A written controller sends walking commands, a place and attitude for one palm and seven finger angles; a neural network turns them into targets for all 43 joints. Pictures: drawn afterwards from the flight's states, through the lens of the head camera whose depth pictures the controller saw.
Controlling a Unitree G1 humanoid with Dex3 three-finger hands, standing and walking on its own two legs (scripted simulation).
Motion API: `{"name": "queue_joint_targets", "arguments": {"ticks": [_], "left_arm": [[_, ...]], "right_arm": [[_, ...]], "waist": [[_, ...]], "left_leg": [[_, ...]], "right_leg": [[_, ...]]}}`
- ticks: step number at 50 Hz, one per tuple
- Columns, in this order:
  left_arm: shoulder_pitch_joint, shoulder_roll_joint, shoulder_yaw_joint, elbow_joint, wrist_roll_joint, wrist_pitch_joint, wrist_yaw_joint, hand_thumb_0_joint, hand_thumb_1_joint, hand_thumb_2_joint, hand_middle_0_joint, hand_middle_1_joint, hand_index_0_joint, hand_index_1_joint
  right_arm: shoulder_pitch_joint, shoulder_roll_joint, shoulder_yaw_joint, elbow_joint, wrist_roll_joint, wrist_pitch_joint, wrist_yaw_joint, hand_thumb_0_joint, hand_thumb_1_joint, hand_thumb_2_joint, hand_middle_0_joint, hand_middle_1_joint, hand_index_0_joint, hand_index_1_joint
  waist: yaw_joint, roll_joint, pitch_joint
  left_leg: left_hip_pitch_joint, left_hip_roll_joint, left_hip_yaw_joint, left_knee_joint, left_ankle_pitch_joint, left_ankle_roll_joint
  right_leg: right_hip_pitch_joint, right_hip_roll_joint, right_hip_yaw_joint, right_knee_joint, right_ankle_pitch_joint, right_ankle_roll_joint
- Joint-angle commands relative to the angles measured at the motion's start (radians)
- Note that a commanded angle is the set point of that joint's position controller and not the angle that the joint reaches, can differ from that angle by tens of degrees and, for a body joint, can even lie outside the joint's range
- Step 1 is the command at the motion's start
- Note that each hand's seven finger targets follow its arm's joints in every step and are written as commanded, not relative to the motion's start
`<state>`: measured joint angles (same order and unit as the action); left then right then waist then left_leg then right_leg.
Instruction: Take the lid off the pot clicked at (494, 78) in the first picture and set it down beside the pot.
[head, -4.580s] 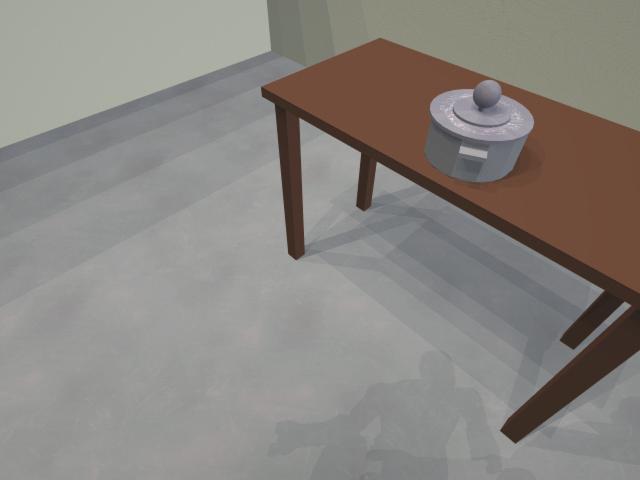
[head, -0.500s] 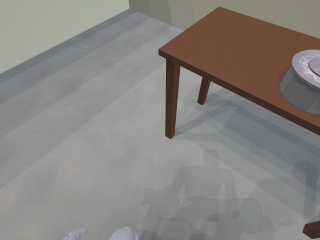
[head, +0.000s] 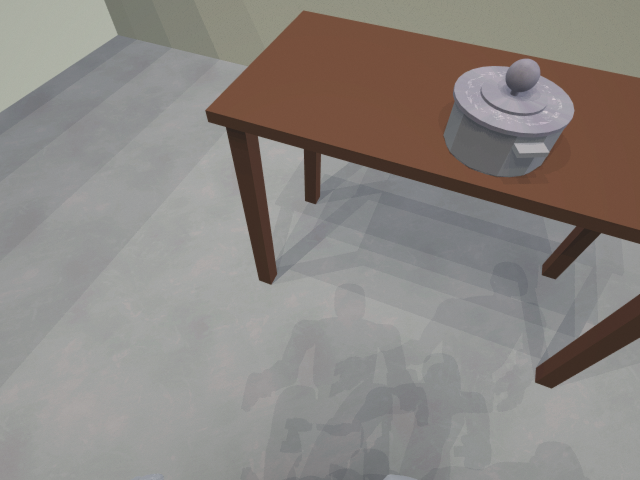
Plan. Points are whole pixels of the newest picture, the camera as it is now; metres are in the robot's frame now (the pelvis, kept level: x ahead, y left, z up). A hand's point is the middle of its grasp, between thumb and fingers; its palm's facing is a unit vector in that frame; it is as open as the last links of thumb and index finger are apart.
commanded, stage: turn to face it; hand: left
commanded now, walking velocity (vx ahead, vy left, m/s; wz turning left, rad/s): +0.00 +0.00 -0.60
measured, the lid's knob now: (522, 75) +0.73 -0.31 +0.11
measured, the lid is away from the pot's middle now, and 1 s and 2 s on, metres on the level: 0.00 0.00 0.00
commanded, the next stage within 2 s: take the last steps up to it in 0.60 s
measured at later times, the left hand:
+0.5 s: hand (191, 472) +0.15 +0.19 -0.18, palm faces -0.20 -0.96 -0.22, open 7.4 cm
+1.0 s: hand out of the picture +0.14 +0.12 -0.16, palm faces -0.34 -0.92 -0.22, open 7.4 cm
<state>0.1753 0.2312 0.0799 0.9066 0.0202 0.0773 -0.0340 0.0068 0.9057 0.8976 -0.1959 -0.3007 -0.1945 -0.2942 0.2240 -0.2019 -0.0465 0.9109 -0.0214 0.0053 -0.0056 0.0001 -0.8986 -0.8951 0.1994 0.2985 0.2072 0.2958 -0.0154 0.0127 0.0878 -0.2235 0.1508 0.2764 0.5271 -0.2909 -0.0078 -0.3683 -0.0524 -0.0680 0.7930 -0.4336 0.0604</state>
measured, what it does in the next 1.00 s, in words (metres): steps on the spot, turning right: right foot, then left foot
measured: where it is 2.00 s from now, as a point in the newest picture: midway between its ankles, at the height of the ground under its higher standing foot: (390, 454)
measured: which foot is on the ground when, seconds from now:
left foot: down 0.00-0.06, up 0.08-0.42, down 0.44-0.88, up 0.90-1.00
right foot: up 0.00-0.04, down 0.06-0.46, up 0.48-0.86, down 0.88-1.00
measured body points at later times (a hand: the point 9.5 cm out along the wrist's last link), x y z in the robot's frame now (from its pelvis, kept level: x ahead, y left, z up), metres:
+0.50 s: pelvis +0.02 +0.01 -0.01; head +0.05 +0.03 +0.44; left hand +0.16 +0.24 -0.16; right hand +0.04 -0.26 -0.13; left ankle +0.05 +0.11 -0.74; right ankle -0.01 -0.12 -0.72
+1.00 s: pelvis +0.04 -0.04 +0.00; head +0.04 -0.06 +0.45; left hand +0.16 +0.17 -0.14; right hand -0.08 -0.26 -0.16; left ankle +0.07 +0.09 -0.68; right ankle -0.05 -0.09 -0.74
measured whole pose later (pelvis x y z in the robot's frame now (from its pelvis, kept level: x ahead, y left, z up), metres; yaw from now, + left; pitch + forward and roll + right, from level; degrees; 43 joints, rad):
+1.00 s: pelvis +0.04 -0.04 +0.00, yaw -23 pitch +1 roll +0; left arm 0.29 0.15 0.05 1.01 0.02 -0.01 0.01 0.00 0.91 0.90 -0.20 -0.30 -0.20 -0.29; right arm 0.33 -0.22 -0.06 1.07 -0.03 0.04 0.00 0.00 -0.90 -0.90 0.20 0.30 0.20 0.30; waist -0.02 0.04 0.00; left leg -0.45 0.10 0.09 1.01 -0.44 -0.02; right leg -0.13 0.03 -0.08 0.43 -0.33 -0.06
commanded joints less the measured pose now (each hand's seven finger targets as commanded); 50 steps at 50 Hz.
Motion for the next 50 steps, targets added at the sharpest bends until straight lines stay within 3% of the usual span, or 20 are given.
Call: {"name": "queue_joint_targets", "arguments": {"ticks": [1, 2, 3, 4, 6, 8, 16, 20, 21, 23, 24, 26, 29, 35, 39, 42, 44, 46, 48, 50], "left_arm": [[0.049, 0.099, 0.02, -0.076, 0.0, -0.059, 0.007, 0.0, 0.9, 0.9, -0.2, -0.3, -0.2, -0.3], [0.115, 0.21, 0.042, -0.06, 0.009, -0.071, 0.021, 0.0, 0.9, 0.9, -0.2, -0.3, -0.2, -0.3], [0.178, 0.29, 0.059, -0.045, -0.003, -0.072, 0.037, 0.0, 0.9, 0.9, -0.2, -0.3, -0.2, -0.3], [0.189, 0.271, 0.06, -0.037, -0.009, -0.068, 0.048, 0.0, 0.9, 0.9, -0.2, -0.3, -0.2, -0.3], [0.057, 0.21, 0.052, -0.064, -0.006, -0.059, 0.054, 0.0, 0.9, 0.9, -0.2, -0.3, -0.2, -0.3], [-0.001, 0.174, 0.034, -0.083, -0.004, -0.066, 0.049, 0.0, 0.9, 0.9, -0.2, -0.3, -0.2, -0.3], [0.015, 0.206, 0.039, -0.071, 0.005, -0.059, 0.042, 0.0, 0.9, 0.9, -0.2, -0.3, -0.2, -0.3], [-0.033, 0.193, 0.037, -0.076, -0.005, -0.051, 0.045, 0.0, 0.9, 0.9, -0.2, -0.3, -0.2, -0.3], [-0.026, 0.162, 0.032, -0.079, -0.01, -0.046, 0.042, 0.0, 0.9, 0.9, -0.2, -0.3, -0.2, -0.3], [0.015, 0.081, 0.016, -0.106, -0.011, -0.042, 0.032, 0.0, 0.9, 0.9, -0.2, -0.3, -0.2, -0.3], [-0.002, 0.111, 0.022, -0.084, 0.003, -0.032, 0.036, 0.0, 0.9, 0.9, -0.2, -0.3, -0.2, -0.3], [0.024, 0.12, 0.031, -0.051, 0.004, -0.036, 0.021, 0.0, 0.9, 0.9, -0.2, -0.3, -0.2, -0.3], [0.049, 0.078, 0.016, -0.024, 0.0, -0.031, 0.018, 0.0, 0.9, 0.9, -0.2, -0.3, -0.2, -0.3], [-0.006, 0.027, -0.006, -0.02, -0.003, -0.031, 0.026, 0.0, 0.9, 0.9, -0.2, -0.3, -0.2, -0.3], [-0.007, 0.019, -0.008, -0.01, 0.001, -0.043, 0.009, 0.0, 0.9, 0.9, -0.2, -0.3, -0.2, -0.3], [0.112, 0.046, 0.005, 0.038, 0.006, -0.059, 0.002, 0.0, 0.9, 0.9, -0.2, -0.3, -0.2, -0.3], [0.265, 0.192, 0.033, 0.079, 0.007, -0.07, 0.03, 0.0, 0.9, 0.9, -0.2, -0.3, -0.2, -0.3], [0.263, 0.131, 0.027, 0.099, -0.004, -0.086, 0.048, 0.0, 0.9, 0.9, -0.2, -0.3, -0.2, -0.3], [0.172, 0.067, 0.003, 0.086, -0.001, -0.107, 0.05, 0.0, 0.9, 0.9, -0.2, -0.3, -0.2, -0.3], [0.177, 0.049, -0.006, 0.096, 0.0, -0.126, 0.048, 0.0, 0.9, 0.9, -0.2, -0.3, -0.2, -0.3]], "right_arm": [[0.05, -0.206, -0.068, -0.044, 0.004, -0.006, -0.006, 0.0, -0.9, -0.9, 0.2, 0.3, 0.2, 0.3], [0.05, -0.14, -0.051, -0.071, 0.011, -0.001, -0.001, 0.0, -0.9, -0.9, 0.2, 0.3, 0.2, 0.3], [-0.029, -0.097, -0.033, -0.127, 0.008, 0.008, -0.003, 0.0, -0.9, -0.9, 0.2, 0.3, 0.2, 0.3], [-0.066, -0.121, -0.034, -0.126, 0.011, 0.02, -0.017, 0.0, -0.9, -0.9, 0.2, 0.3, 0.2, 0.3], [-0.074, -0.134, -0.039, -0.1, 0.008, 0.023, -0.019, 0.0, -0.9, -0.9, 0.2, 0.3, 0.2, 0.3], [-0.028, -0.121, -0.037, -0.069, 0.002, 0.022, -0.015, 0.0, -0.9, -0.9, 0.2, 0.3, 0.2, 0.3], [-0.032, -0.113, -0.028, -0.078, 0.011, 0.014, -0.014, 0.0, -0.9, -0.9, 0.2, 0.3, 0.2, 0.3], [0.071, -0.11, -0.022, -0.048, 0.015, -0.004, -0.025, 0.0, -0.9, -0.9, 0.2, 0.3, 0.2, 0.3], [0.105, -0.132, -0.025, -0.041, 0.015, -0.01, -0.027, 0.0, -0.9, -0.9, 0.2, 0.3, 0.2, 0.3], [0.101, -0.269, -0.044, -0.072, -0.002, -0.008, -0.026, 0.0, -0.9, -0.9, 0.2, 0.3, 0.2, 0.3], [0.079, -0.24, -0.036, -0.064, -0.006, -0.011, -0.032, 0.0, -0.9, -0.9, 0.2, 0.3, 0.2, 0.3], [-0.011, -0.172, -0.013, -0.08, -0.004, -0.016, -0.036, 0.0, -0.9, -0.9, 0.2, 0.3, 0.2, 0.3], [0.008, -0.151, -0.013, -0.056, -0.001, -0.021, -0.036, 0.0, -0.9, -0.9, 0.2, 0.3, 0.2, 0.3], [0.107, -0.157, -0.032, 0.019, -0.002, -0.012, -0.032, 0.0, -0.9, -0.9, 0.2, 0.3, 0.2, 0.3], [0.13, -0.191, -0.051, 0.049, -0.012, -0.013, -0.024, 0.0, -0.9, -0.9, 0.2, 0.3, 0.2, 0.3], [0.106, -0.17, -0.047, 0.061, -0.007, -0.018, -0.02, 0.0, -0.9, -0.9, 0.2, 0.3, 0.2, 0.3], [-0.027, -0.064, -0.012, -0.013, 0.005, -0.019, -0.009, 0.0, -0.9, -0.9, 0.2, 0.3, 0.2, 0.3], [-0.098, -0.092, -0.024, -0.018, -0.003, -0.013, -0.003, 0.0, -0.9, -0.9, 0.2, 0.3, 0.2, 0.3], [-0.041, -0.081, -0.03, 0.022, -0.011, -0.018, 0.009, 0.0, -0.9, -0.9, 0.2, 0.3, 0.2, 0.3], [-0.006, -0.055, -0.029, 0.039, -0.012, -0.018, 0.012, 0.0, -0.9, -0.9, 0.2, 0.3, 0.2, 0.3]], "waist": [[0.023, 0.116, -0.175], [0.064, -0.167, -0.192], [0.101, -0.316, -0.179], [0.107, -0.247, -0.184], [0.059, -0.194, -0.122], [0.016, -0.156, -0.12], [0.03, -0.175, -0.134], [-0.016, -0.172, -0.162], [-0.027, -0.102, -0.172], [-0.016, 0.296, -0.121], [-0.026, 0.288, -0.09], [0.028, 0.143, -0.051], [0.022, 0.134, -0.1], [-0.027, 0.152, -0.117], [-0.04, 0.144, -0.112], [0.028, 0.036, -0.093], [0.123, -0.342, -0.041], [0.103, -0.213, 0.021], [0.029, -0.092, 0.049], [0.011, -0.097, 0.026]], "left_leg": [[0.035, 0.187, -0.066, 0.1, 0.399, 0.02], [-0.218, 0.096, -0.017, 0.304, 0.056, -0.049], [-0.398, -0.017, -0.112, 0.513, -0.361, -0.082], [-0.395, -0.016, -0.242, 0.598, -0.331, -0.066], [-0.415, 0.001, -0.279, 0.634, -0.205, -0.072], [-0.35, -0.013, -0.253, 0.582, -0.118, -0.088], [-0.209, -0.084, -0.223, 0.302, -0.123, -0.08], [-0.028, -0.111, -0.209, -0.01, 0.025, -0.061], [0.081, -0.076, -0.25, -0.125, 0.102, -0.044], [0.115, 0.293, -0.627, -0.282, 0.195, 0.134], [0.026, 0.293, -0.639, -0.319, 0.119, 0.132], [-0.022, 0.187, -0.481, -0.301, 0.11, 0.123], [0.081, 0.12, -0.322, -0.257, 0.295, 0.121], [0.16, 0.162, -0.287, -0.205, 0.443, 0.161], [0.117, 0.209, -0.325, -0.23, 0.096, 0.143], [-0.099, 0.153, -0.261, -0.113, -0.153, 0.068], [-0.508, -0.068, -0.096, 0.363, -0.377, -0.029], [-0.547, -0.033, -0.234, 0.56, -0.247, -0.003], [-0.493, -0.004, -0.232, 0.567, -0.116, -0.02], [-0.434, -0.012, -0.201, 0.528, -0.06, -0.036]], "right_leg": [[0.226, 0.023, -0.036, -0.357, 0.251, -0.055], [0.421, -0.188, 0.242, -0.458, 0.462, -0.134], [0.402, -0.381, 0.475, -0.456, 0.782, -0.251], [0.337, -0.347, 0.45, -0.456, 0.714, -0.287], [0.269, -0.261, 0.371, -0.458, 0.533, -0.27], [0.226, -0.189, 0.278, -0.436, 0.607, -0.238], [0.188, -0.163, 0.35, -0.43, 0.533, -0.253], [0.155, -0.116, 0.358, -0.338, 0.565, -0.195], [0.082, -0.066, 0.323, -0.271, 0.475, -0.152], [-0.175, 0.111, 0.102, 0.092, -0.14, -0.046], [-0.17, 0.076, 0.17, 0.251, -0.131, -0.035], [-0.168, 0.046, 0.147, 0.363, -0.008, -0.03], [-0.157, 0.036, 0.102, 0.309, 0.05, -0.009], [-0.067, 0.021, 0.03, 0.04, -0.025, -0.016], [0.016, 0.037, -0.011, -0.118, -0.032, -0.047], [0.294, 0.046, -0.019, -0.409, 0.106, -0.087], [0.458, -0.309, 0.508, -0.67, -0.16, -0.269], [0.349, -0.295, 0.508, -0.682, -0.191, -0.312], [0.285, -0.22, 0.321, -0.629, 0.026, -0.282], [0.274, -0.174, 0.22, -0.599, 0.259, -0.266]]}}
